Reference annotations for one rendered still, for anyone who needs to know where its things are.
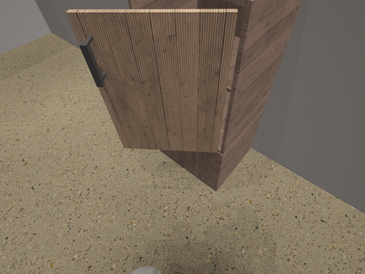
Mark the cupboard door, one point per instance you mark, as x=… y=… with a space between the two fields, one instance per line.
x=167 y=72

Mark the handle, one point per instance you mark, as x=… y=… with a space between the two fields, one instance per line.
x=91 y=62

